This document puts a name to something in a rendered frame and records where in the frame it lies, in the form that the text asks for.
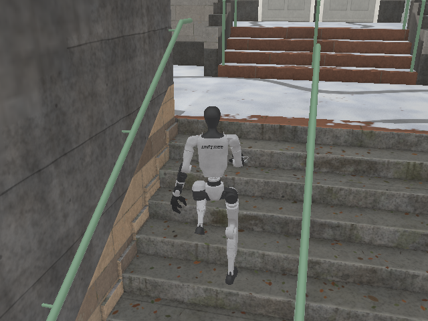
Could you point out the stairs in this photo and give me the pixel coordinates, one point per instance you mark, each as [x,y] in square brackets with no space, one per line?
[368,245]
[379,56]

